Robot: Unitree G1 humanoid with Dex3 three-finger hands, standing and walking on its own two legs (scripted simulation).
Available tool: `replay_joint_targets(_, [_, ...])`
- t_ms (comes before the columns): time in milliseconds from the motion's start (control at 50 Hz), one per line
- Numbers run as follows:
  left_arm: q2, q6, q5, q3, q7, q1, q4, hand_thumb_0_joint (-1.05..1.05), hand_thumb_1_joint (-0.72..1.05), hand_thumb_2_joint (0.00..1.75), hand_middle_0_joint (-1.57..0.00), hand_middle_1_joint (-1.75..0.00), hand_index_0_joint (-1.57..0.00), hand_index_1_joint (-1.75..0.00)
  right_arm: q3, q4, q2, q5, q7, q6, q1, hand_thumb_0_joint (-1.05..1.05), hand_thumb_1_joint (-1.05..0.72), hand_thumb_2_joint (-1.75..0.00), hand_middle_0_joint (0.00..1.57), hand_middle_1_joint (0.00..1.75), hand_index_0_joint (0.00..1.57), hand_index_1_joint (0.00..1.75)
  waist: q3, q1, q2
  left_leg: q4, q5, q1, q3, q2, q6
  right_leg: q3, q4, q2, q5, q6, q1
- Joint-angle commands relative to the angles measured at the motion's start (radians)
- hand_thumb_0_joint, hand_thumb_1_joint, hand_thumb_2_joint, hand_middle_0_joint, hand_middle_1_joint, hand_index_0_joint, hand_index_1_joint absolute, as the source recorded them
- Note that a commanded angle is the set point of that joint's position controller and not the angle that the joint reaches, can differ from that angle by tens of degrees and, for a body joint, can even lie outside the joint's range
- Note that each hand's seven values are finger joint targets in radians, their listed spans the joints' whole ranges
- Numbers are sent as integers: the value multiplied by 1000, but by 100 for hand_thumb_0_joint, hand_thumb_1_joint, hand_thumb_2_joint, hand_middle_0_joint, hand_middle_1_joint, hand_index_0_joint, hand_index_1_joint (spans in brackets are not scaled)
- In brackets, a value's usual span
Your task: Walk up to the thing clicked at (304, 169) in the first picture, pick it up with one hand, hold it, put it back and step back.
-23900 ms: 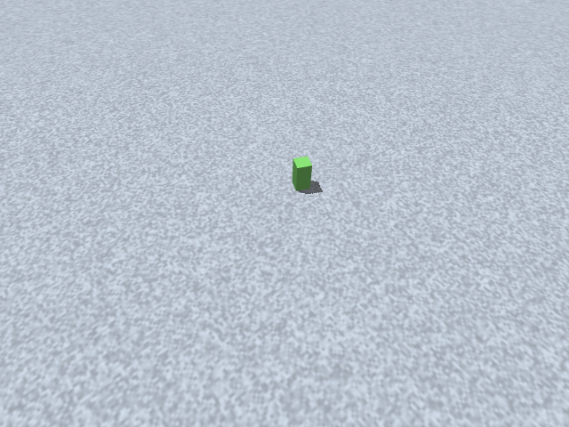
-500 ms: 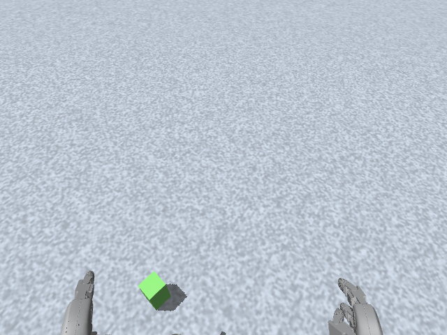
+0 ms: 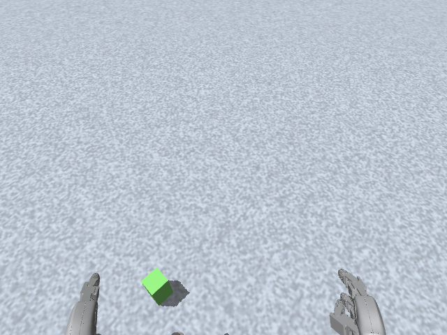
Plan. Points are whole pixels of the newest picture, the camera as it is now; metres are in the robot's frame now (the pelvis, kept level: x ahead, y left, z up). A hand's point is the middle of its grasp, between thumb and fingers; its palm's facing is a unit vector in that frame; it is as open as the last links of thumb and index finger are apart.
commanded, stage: home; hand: left
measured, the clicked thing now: (158, 287) +0.41 +0.24 -0.65
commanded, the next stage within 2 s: stand in 1.22 s
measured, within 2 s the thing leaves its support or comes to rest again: neither
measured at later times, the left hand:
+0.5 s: hand (121, 331) +0.16 +0.18 -0.06, palm faces +0.09 -0.95 -0.29, open 17.7 cm
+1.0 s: hand (123, 324) +0.17 +0.18 -0.06, palm faces +0.09 -0.96 -0.28, open 17.7 cm
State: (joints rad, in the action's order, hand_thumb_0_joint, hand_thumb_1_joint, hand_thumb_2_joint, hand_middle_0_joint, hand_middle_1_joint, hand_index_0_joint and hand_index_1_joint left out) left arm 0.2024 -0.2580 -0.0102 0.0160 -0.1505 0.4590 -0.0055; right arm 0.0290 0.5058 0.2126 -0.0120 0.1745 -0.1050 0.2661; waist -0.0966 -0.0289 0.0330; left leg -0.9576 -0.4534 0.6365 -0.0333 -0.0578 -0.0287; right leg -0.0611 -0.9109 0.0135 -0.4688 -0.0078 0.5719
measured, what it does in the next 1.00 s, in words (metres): stands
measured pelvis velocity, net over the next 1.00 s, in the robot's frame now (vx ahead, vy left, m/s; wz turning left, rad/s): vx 0.00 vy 0.00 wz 0.00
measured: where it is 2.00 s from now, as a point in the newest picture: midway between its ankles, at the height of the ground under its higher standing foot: outside the picture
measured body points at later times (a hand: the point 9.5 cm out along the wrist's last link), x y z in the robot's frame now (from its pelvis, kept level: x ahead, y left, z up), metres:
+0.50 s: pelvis -0.01 +0.00 +0.00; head +0.02 +0.00 +0.45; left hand +0.15 +0.23 -0.04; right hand +0.15 -0.25 -0.07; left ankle +0.02 +0.13 -0.69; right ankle +0.00 -0.13 -0.69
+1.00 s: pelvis +0.00 +0.00 +0.00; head +0.03 +0.00 +0.45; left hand +0.16 +0.23 -0.04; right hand +0.16 -0.24 -0.07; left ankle +0.02 +0.13 -0.69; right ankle +0.00 -0.13 -0.69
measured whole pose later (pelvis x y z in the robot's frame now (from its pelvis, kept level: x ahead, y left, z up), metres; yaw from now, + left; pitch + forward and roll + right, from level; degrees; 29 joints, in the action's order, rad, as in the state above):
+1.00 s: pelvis +0.00 +0.00 +0.00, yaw +0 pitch +8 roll -2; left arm 0.20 -0.25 -0.01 0.01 -0.14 0.45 -0.02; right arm 0.03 0.53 0.21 -0.01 0.17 -0.12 0.27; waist -0.09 -0.03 0.03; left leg -0.94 -0.45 0.62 -0.03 -0.06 -0.03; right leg -0.06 -0.90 0.01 -0.47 0.00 0.56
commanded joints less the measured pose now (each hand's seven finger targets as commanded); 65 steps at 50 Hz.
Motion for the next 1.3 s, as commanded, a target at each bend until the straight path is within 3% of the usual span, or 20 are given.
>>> replay_joint_targets(0, [104, 45, 10, -66, -6, -13, 179, 0, -57, 4, -5, -5, -5, -5, -54, -157, 112, 2, 13, -54, -62, 0, -90, -90, 20, 30, 20, 30, -110, 3, 2, 149, 209, -109, 38, 46, 28, -5, 165, -30, 220, 5, -44])
replay_joint_targets(120, [100, 51, 8, -61, -1, -21, 179, 0, -58, 4, -5, -5, -5, -5, -52, -159, 109, -1, 11, -58, -68, 0, -90, -90, 20, 30, 20, 30, -81, 6, -5, 159, 155, -96, 43, 48, 31, -1, 183, -25, 167, 6, -34])
replay_joint_targets(240, [100, 51, 10, -61, 2, -17, 162, 0, -59, 3, -5, -5, -5, -5, -57, -153, 115, 0, 13, -65, -65, 0, -90, -90, 20, 30, 20, 30, -111, -3, -17, 152, 188, -115, 42, 44, 32, 1, 175, -27, 204, 4, -43])
replay_joint_targets(340, [106, 57, 9, -65, 1, -41, 177, 0, -61, 2, -5, -5, -5, -5, -58, -150, 117, 1, 10, -70, -69, 0, -90, -90, 20, 30, 20, 30, -81, 6, 1, 180, 97, -93, 33, 45, 30, -7, 181, -32, 103, 11, -21])
replay_joint_targets(440, [103, 56, 9, -66, 2, -18, 172, 0, -61, 2, -5, -5, -5, -5, -57, -148, 112, 1, 14, -73, -58, 0, -90, -90, 20, 30, 20, 30, -114, 1, -5, 158, 173, -119, 41, 45, 31, 1, 175, -28, 185, 5, -42])
replay_joint_targets(460, [90, 58, 9, -47, 3, -28, 173, 0, -61, 1, -4, -4, -4, -4, -51, -147, 107, 0, 11, -73, -66, 0, -90, -90, 20, 30, 20, 30, -99, 0, -11, 158, 176, -113, 41, 45, 31, -3, 178, -28, 187, 6, -38])
replay_joint_targets(500, [108, 59, 10, -72, 2, -26, 167, 0, -61, 1, -4, -4, -4, -4, -57, -145, 112, 1, 14, -72, -66, 0, -90, -90, 20, 30, 20, 30, -99, 5, -13, 158, 164, -107, 41, 45, 32, -1, 178, -27, 174, 6, -35])
replay_joint_targets(520, [93, 59, 9, -54, 4, -29, 167, 0, -61, 0, -4, -4, -4, -4, -54, -147, 111, 1, 12, -73, -66, 0, -90, -90, 20, 30, 20, 30, -91, 1, -7, 163, 156, -109, 42, 45, 31, -3, 179, -28, 166, 7, -29])
replay_joint_targets(540, [103, 59, 10, -69, 2, -40, 165, 0, -61, 1, -4, -4, -4, -4, -58, -143, 116, 2, 14, -75, -67, 0, -90, -90, 20, 30, 20, 30, -95, 3, -9, 169, 142, -107, 38, 42, 29, -4, 174, -30, 148, 9, -28])
replay_joint_targets(660, [91, 58, 9, -55, 2, -30, 170, 0, -61, 1, -4, -4, -4, -4, -55, -140, 113, 1, 10, -76, -67, 0, -90, -90, 20, 30, 20, 30, -79, 8, 1, 174, 155, -111, 36, 42, 27, -9, 174, -29, 155, 12, -31])
replay_joint_targets(760, [91, 56, 9, -56, 6, -23, 171, 0, -61, 2, -4, -4, -4, -4, -54, -140, 111, 1, 11, -76, -56, 0, -90, -90, 20, 30, 20, 30, -106, 1, -15, 154, 220, -129, 40, 42, 30, -4, 164, -28, 229, 5, -44])
replay_joint_targets(800, [108, 54, 10, -77, 4, -11, 172, 0, -60, 2, -5, -5, -5, -5, -58, -138, 114, 4, 13, -72, -55, 0, -90, -90, 20, 30, 20, 30, -132, 5, -13, 140, 254, -130, 43, 45, 32, 1, 163, -25, 269, 3, -64])
replay_joint_targets(840, [85, 51, 9, -48, 7, -24, 160, 0, -61, 2, -5, -5, -5, -5, -50, -140, 107, 3, 10, -72, -63, 0, -90, -90, 20, 30, 20, 30, -99, -1, -7, 151, 231, -120, 41, 44, 32, -4, 167, -26, 245, 4, -47])
replay_joint_targets(920, [101, 54, 9, -72, 5, -20, 178, 0, -59, 3, -5, -5, -5, -5, -54, -138, 107, 4, 12, -70, -57, 0, -90, -90, 20, 30, 20, 30, -131, 9, 4, 147, 240, -133, 43, 46, 30, -1, 167, -25, 252, 4, -63])
replay_joint_targets(1020, [87, 45, 11, -62, 4, -6, 151, 0, -60, 3, -5, -5, -5, -5, -52, -134, 104, 5, 14, -69, -59, 0, -90, -90, 20, 30, 20, 30, -120, 9, -9, 146, 276, -133, 39, 41, 29, -9, 157, -27, 286, 5, -65])
replay_joint_targets(1040, [106, 45, 10, -72, 3, -23, 168, 0, -59, 3, -5, -5, -5, -5, -59, -137, 113, 4, 15, -68, -52, 0, -90, -90, 20, 30, 20, 30, -113, 6, -8, 144, 268, -136, 43, 42, 30, -5, 159, -26, 280, 3, -58])
replay_joint_targets(1100, [88, 44, 7, -54, 4, -36, 167, 0, -58, 4, -5, -5, -5, -5, -52, -141, 108, 3, 13, -69, -66, 0, -90, -90, 20, 30, 20, 30, -88, 3, 6, 159, 211, -121, 41, 44, 28, -8, 171, -27, 219, 6, -40])
replay_joint_targets(1280, [102, 43, 10, -71, 1, -21, 172, 0, -59, 3, -5, -5, -5, -5, -59, -138, 112, 6, 15, -71, -56, 0, -90, -90, 20, 30, 20, 30, -120, 9, 2, 153, 232, -132, 38, 42, 28, -8, 160, -28, 238, 8, -58])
